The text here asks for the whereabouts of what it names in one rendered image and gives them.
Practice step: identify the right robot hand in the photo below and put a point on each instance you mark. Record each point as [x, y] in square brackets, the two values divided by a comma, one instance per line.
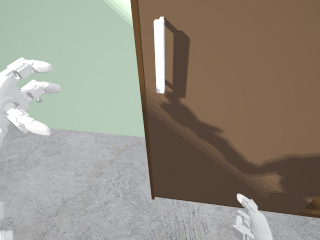
[256, 226]

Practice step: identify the handle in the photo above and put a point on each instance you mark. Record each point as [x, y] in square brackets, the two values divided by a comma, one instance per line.
[159, 46]

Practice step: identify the left robot upper arm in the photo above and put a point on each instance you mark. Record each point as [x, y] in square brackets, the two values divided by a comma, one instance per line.
[7, 235]

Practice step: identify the left robot hand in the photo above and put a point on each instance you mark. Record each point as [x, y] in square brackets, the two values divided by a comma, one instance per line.
[9, 93]

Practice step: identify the wardrobe door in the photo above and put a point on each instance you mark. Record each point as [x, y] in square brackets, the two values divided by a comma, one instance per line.
[314, 204]
[240, 113]

